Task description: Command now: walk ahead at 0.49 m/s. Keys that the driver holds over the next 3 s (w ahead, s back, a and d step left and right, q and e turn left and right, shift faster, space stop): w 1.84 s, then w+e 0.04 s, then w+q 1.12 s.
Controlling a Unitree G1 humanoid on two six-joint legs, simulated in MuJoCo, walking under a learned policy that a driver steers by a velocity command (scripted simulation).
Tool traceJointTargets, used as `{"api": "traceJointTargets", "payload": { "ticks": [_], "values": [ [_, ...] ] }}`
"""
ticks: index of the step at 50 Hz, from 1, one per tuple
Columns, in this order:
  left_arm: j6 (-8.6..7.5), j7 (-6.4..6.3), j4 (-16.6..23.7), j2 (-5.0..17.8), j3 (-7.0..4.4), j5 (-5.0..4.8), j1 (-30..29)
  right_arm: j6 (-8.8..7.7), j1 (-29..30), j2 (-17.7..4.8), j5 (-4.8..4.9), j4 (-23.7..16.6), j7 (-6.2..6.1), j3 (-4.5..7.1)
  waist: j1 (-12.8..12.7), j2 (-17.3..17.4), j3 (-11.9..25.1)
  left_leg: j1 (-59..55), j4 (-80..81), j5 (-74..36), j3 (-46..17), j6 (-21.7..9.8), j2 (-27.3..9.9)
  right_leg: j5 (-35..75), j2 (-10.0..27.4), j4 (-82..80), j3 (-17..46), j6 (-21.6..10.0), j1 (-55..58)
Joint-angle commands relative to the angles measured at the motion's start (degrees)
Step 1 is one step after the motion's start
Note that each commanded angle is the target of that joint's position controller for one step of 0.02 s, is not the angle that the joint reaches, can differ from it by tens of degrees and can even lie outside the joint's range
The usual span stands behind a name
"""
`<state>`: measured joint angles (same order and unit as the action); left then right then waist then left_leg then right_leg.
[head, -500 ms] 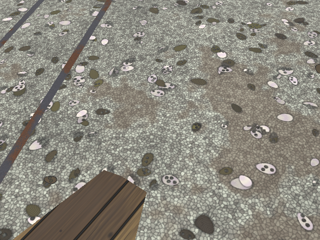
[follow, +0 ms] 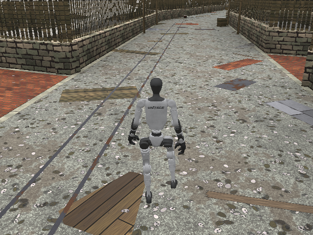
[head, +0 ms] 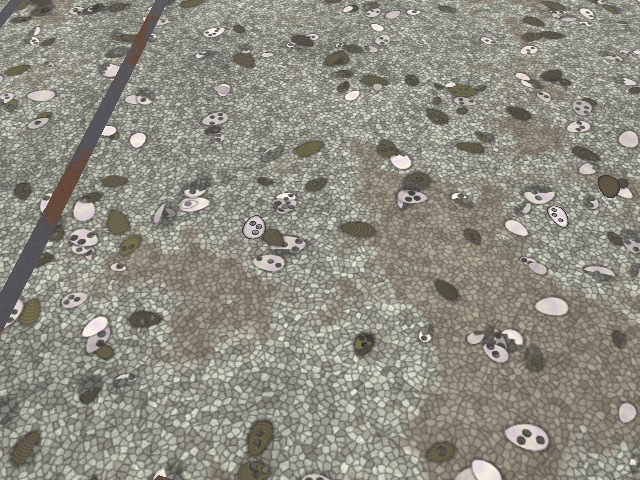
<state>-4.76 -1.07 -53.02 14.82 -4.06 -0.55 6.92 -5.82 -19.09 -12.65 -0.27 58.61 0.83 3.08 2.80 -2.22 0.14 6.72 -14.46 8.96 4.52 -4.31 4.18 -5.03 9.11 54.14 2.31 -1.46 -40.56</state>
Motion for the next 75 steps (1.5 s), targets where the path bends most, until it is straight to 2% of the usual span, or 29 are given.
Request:
{"api": "traceJointTargets", "payload": {
  "ticks": [1, 8, 10, 12, 13, 14, 15, 16, 18, 19, 24, 35, 38, 40, 41, 42, 43, 44, 45, 47, 52, 58, 64, 68, 69, 70, 71, 72, 75],
  "values": [
    [-0.46, 0.49, 2.77, 1.94, -0.25, 0.18, -1.82, -0.66, 1.63, -8.7, 0.46, -3.59, -1.09, 1.4, -1.65, 4.84, -3.23, 3.93, 8.99, -8.01, -8.66, -8.07, -14.71, 9.99, -0.5, -10.65, -0.72, 0.81, 1.16],
    [-1.22, 2.77, 6.77, 2.28, 0.64, -0.75, -12.32, 0.8, -5.0, -10.0, 1.34, -0.95, -1.47, 2.11, 1.24, 5.51, -5.39, -8.35, 4.03, -9.15, -8.05, -6.69, -18.69, 6.39, -3.6, -23.43, -2.26, -0.84, 0.97],
    [-1.59, 3.23, 6.77, 4.01, 0.1, -0.86, -9.83, 1.41, -3.95, -10.85, 1.39, -1.07, -1.64, 2.53, -0.99, 6.81, -3.76, -10.83, 0.3, -16.8, -8.23, -5.5, -19.81, 1.8, -5.02, -24.98, -3.11, -2.45, 5.63],
    [-1.8, 2.98, 2.81, 8.05, -2.13, -0.61, 3.81, 2.0, -1.51, -10.13, 1.3, -1.87, -1.64, 2.19, -8.11, 6.83, 4.46, -8.28, -15.52, -33.79, -4.63, -3.12, -15.87, 1.25, -8.82, -26.22, -6.17, -5.18, 24.79],
    [-1.75, 2.46, 0.29, 12.6, -3.54, 0.12, 14.99, 1.99, -1.96, -8.15, 0.48, -3.24, -1.62, 1.2, -11.56, 1.61, 13.26, 3.17, -33.29, -22.28, -1.79, -0.95, -12.43, 2.13, 0.17, -24.34, 4.01, -8.9, 43.09],
    [-1.42, 2.67, -1.38, 17.05, -4.48, 0.34, 19.81, 0.62, -9.26, -0.04, 0.41, -3.62, -0.84, -1.08, -7.75, -14.12, 20.97, 27.35, -54.56, 13.98, -2.52, 3.01, -1.19, -8.85, 13.48, -30.86, 32.49, -18.55, 63.68],
    [-1.42, 2.69, -1.03, 11.39, -2.77, 0.06, 19.44, -0.91, -6.05, -5.13, 1.8, -3.13, -0.61, -0.05, -9.49, -10.88, 21.82, 34.5, -62.56, 23.16, -11.17, 2.02, -2.3, -14.09, 13.32, -36.64, 39.65, -17.59, 64.32],
    [-1.6, 2.49, 0.01, 8.55, -1.92, -0.15, 14.12, -1.81, -0.35, -8.74, 3.1, -4.98, -0.48, 0.87, -9.02, -8.23, 13.41, 38.91, -64.19, 19.31, -10.74, 0.86, -5.47, -11.37, 11.42, -36.82, 30.63, -14.61, 57.68],
    [-1.76, 2.59, 1.76, 5.21, -0.77, 0.72, 5.93, -1.73, 4.83, -8.59, 1.99, -6.0, -1.26, 1.28, -5.62, -0.4, 5.34, 34.57, -58.1, 10.42, -8.52, 0.68, -10.63, -0.12, 7.54, -39.47, 18.11, -12.44, 41.02],
    [-1.96, 2.74, 1.62, 3.7, -0.25, 1.28, 4.71, -0.9, 3.74, -7.91, 1.59, -5.83, -1.4, 1.6, -3.51, -1.3, 4.32, 30.66, -55.46, 8.25, -9.03, 0.57, -12.27, 2.0, 5.83, -41.14, 14.59, -11.7, 36.25],
    [-2.18, 1.8, -0.41, 6.57, -0.94, 0.85, 8.25, 1.39, 6.67, -5.29, 0.88, -7.2, -1.67, 1.55, -2.17, -0.33, -0.17, 32.58, -43.68, 0.95, -7.93, 2.7, -13.65, 5.95, 4.72, -47.01, 7.8, -12.81, 31.33],
    [-0.26, 0.46, -4.14, 7.7, -1.37, -0.4, 17.3, 0.38, 25.01, -4.33, 1.59, -12.95, 0.78, 0.49, -7.2, -1.49, -5.33, 33.03, -16.82, -11.4, -4.55, 2.26, -9.48, 6.37, 5.03, -44.7, 0.87, -9.37, 41.91],
    [0.52, 0.15, -4.16, 8.94, -1.96, -0.56, 15.7, -0.18, 21.95, -6.61, 1.68, -12.96, 1.46, 1.23, -4.17, -3.04, -3.21, 26.53, -14.66, -5.32, -3.31, -0.07, -7.48, 17.4, 6.57, -39.29, 0.85, -7.79, 45.25],
    [1.04, 0.11, -3.44, 7.83, -1.48, -0.46, 13.54, -0.24, 7.08, -10.76, 1.31, -8.43, 1.05, 3.58, 3.16, -2.38, 5.67, 5.41, -14.03, -5.74, -0.9, -2.83, -4.42, 30.88, 2.19, -22.38, -2.9, -5.2, 40.87],
    [1.04, 0.08, -2.03, 5.88, -0.52, 0.61, 14.37, -0.12, -3.6, -15.31, 0.56, -6.25, 0.45, 4.85, 6.04, 4.89, 14.36, -12.69, -15.42, -6.3, -13.71, -6.57, -15.33, 14.52, -1.57, -3.47, -5.68, -3.0, 28.18],
    [-0.37, 0.69, -1.8, -1.94, 1.58, 0.36, 21.17, 0.11, -5.97, -18.22, 0.35, -5.12, 0.81, 5.15, 1.62, 19.96, 20.62, -29.2, -6.9, 5.41, -42.1, -15.58, -26.93, -25.0, -12.75, 15.23, -2.9, 0.26, 5.93],
    [-1.78, 1.06, -2.19, 3.85, 0.41, -1.05, 17.61, 0.02, -5.23, -13.08, 0.91, -5.56, 0.89, 3.65, 3.58, 14.87, 19.4, -28.34, -3.18, 11.61, -45.44, -14.01, -25.83, -28.23, -10.18, 22.44, 4.77, -0.77, -0.66],
    [-2.58, 1.23, -0.48, 6.62, -0.31, -2.15, 12.23, -0.19, -0.35, -10.49, 1.11, -6.46, 0.68, 2.93, 3.04, 12.17, 11.67, -21.58, -2.72, 9.12, -36.66, -11.43, -24.15, -23.56, -7.25, 23.37, 3.65, -1.78, -4.61],
    [-2.76, 0.83, 0.14, 6.75, -0.37, -1.91, 9.17, -0.3, 4.22, -9.16, 0.78, -7.6, 0.67, 2.39, 1.32, 6.83, 7.49, -13.0, -1.47, 3.28, -29.8, -10.02, -22.17, -17.88, -4.1, 20.95, 2.07, -1.99, -2.62],
    [-1.62, 0.29, 0.09, 5.75, -1.06, -0.72, 8.87, -0.61, 8.52, -6.12, -0.5, -7.89, 0.94, 1.45, -2.44, 5.79, 3.59, -0.9, 1.9, -3.92, -21.86, -8.82, -18.76, -12.24, -0.76, 15.14, 2.2, -2.02, 3.84],
    [0.48, -0.01, 1.77, 3.49, -1.06, 0.04, 5.17, -0.89, 4.61, -8.94, -0.01, -5.79, -0.19, 2.06, -3.27, 4.94, -0.46, 3.05, 7.47, -8.48, -15.03, -9.88, -17.63, -4.04, 0.5, 3.12, 1.2, 0.16, 1.2],
    [-0.07, 1.06, 4.88, 1.84, -0.32, -0.06, -5.93, -0.14, -0.59, -9.39, 0.72, -4.07, -1.26, 1.88, -0.03, 5.37, -2.98, 0.39, 8.34, -9.87, -8.1, -6.9, -14.62, 11.57, -2.31, -15.88, -1.81, 0.97, 1.92],
    [-0.86, 3.0, 8.31, 2.47, 0.35, -0.73, -13.57, 1.37, -5.36, -10.34, 1.17, -1.38, -1.54, 2.43, 1.71, 5.98, -5.39, -10.47, 3.53, -13.35, -8.49, -6.45, -18.93, 5.7, -4.19, -23.92, -2.46, -0.89, 0.25],
    [-1.3, 3.11, 4.21, 8.0, -2.3, -0.45, 2.38, 2.35, -1.5, -10.73, 1.39, -2.17, -1.78, 2.55, -7.64, 7.36, 4.46, -9.33, -14.94, -37.98, -5.0, -3.0, -16.06, 2.04, -9.33, -26.81, -6.34, -5.23, 25.06],
    [-1.24, 2.56, 1.62, 12.01, -3.61, 0.29, 13.44, 2.32, -1.46, -9.04, 0.66, -3.46, -1.78, 1.7, -11.31, 2.97, 12.71, 2.29, -31.4, -26.38, -2.66, -0.98, -12.88, 3.78, -1.18, -24.42, 2.74, -8.75, 43.52],
    [-0.87, 2.56, 0.06, 16.49, -4.59, 0.43, 18.7, 1.03, -8.31, -1.68, 0.39, -3.93, -1.1, -0.46, -8.32, -11.65, 20.69, 26.23, -53.48, 7.93, -2.4, 3.17, -2.04, -6.92, 12.62, -29.6, 30.1, -18.05, 64.35],
    [-0.74, 2.56, 0.28, 11.38, -2.9, 0.05, 18.42, -0.46, -5.61, -5.48, 1.39, -3.31, -0.73, 0.32, -9.69, -10.25, 22.02, 33.3, -61.46, 23.42, -10.92, 2.34, -2.33, -11.82, 13.3, -35.98, 38.81, -17.58, 64.82],
    [-0.86, 2.4, 1.12, 8.8, -2.05, -0.17, 13.24, -1.35, -0.29, -9.17, 2.85, -5.14, -0.51, 1.34, -9.06, -7.82, 13.41, 37.89, -63.57, 20.23, -10.73, 1.29, -5.59, -11.11, 11.4, -36.65, 30.29, -14.77, 57.84],
    [-1.38, 2.69, 2.73, 4.2, -0.51, 1.24, 3.77, -0.49, 3.65, -8.19, 1.66, -5.84, -1.44, 2.02, -3.47, -1.62, 3.34, 30.17, -54.55, 9.01, -8.81, 0.99, -12.33, -0.12, 5.55, -41.63, 14.46, -11.66, 35.68]
  ]
}}
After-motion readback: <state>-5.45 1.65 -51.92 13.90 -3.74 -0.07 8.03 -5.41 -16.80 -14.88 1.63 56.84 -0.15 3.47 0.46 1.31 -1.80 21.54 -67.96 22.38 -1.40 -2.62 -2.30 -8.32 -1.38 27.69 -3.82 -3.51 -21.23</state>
